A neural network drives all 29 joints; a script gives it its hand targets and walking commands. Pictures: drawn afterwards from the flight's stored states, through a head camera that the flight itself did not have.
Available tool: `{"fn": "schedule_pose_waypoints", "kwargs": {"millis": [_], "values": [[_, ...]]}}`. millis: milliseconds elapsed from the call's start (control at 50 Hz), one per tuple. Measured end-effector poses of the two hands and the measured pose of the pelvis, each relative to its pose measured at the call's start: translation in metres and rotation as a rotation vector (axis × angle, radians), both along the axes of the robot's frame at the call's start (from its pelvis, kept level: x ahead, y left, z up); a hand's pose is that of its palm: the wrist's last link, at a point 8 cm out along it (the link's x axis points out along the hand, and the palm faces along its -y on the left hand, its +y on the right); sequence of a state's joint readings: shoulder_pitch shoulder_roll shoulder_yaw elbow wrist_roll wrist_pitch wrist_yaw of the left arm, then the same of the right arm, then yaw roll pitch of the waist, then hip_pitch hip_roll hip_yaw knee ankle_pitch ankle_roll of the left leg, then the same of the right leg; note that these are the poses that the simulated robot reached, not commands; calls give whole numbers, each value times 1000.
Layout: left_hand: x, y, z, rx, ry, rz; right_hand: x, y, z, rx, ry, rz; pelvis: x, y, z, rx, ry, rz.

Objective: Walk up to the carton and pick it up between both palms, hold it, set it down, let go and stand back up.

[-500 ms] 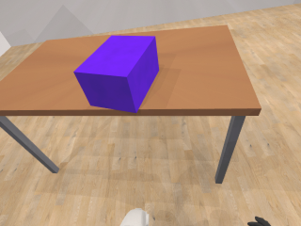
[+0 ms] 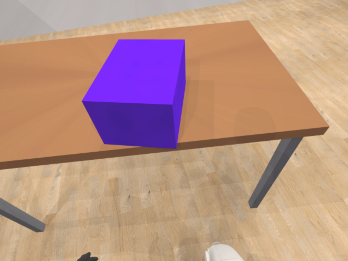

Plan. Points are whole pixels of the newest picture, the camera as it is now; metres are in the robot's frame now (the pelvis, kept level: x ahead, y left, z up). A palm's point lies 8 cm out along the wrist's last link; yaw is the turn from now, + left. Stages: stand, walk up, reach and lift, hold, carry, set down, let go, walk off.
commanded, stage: walk up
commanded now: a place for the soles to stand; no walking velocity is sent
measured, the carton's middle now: (145, 90) +0.60 +0.07 +0.06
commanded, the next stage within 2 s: none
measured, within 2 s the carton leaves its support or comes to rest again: neither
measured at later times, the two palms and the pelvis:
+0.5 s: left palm out of the picture +0.14 +0.40 -0.13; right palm (239, 255) +0.16 -0.14 -0.12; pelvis +0.07 +0.12 -0.02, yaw -5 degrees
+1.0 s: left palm (36, 259) +0.19 +0.36 -0.10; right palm out of the picture +0.10 -0.16 -0.12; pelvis +0.06 +0.11 +0.00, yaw -7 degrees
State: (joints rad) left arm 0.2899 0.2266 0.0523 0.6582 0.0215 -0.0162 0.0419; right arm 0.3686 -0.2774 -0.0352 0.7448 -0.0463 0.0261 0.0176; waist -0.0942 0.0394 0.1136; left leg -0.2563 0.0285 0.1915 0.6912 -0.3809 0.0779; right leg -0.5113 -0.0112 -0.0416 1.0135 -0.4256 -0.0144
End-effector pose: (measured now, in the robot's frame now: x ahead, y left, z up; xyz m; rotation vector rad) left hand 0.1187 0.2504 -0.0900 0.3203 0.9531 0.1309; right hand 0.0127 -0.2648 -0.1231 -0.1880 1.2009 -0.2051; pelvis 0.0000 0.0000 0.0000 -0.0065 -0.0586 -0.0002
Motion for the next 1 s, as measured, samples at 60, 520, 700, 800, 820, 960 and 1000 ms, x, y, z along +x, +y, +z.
{"fn": "schedule_pose_waypoints", "kwargs": {"millis": [60,520,700,800,820,960,1000], "values": [[23,3,4,15,-12,-31,2,13,-10,27,28,-6,11,8,-3,6,12,-22],[26,154,-43,-7,106,69,145,134,-1,-22,-195,68,67,128,-27,26,-35,-85],[78,160,-44,-42,78,-39,115,140,25,-112,-148,-5,70,142,-15,-3,1,-104],[85,145,-36,-30,107,-93,100,124,25,-133,-137,-29,64,136,-12,2,28,-125],[86,141,-34,-27,106,-100,96,120,22,-129,-131,-34,63,133,-12,3,33,-127],[76,111,-11,-50,54,-70,80,105,3,-51,-76,-55,62,115,-7,2,30,-117],[74,105,-7,-52,53,-62,85,105,4,-31,-102,-58,64,112,-4,14,23,-117]]}}
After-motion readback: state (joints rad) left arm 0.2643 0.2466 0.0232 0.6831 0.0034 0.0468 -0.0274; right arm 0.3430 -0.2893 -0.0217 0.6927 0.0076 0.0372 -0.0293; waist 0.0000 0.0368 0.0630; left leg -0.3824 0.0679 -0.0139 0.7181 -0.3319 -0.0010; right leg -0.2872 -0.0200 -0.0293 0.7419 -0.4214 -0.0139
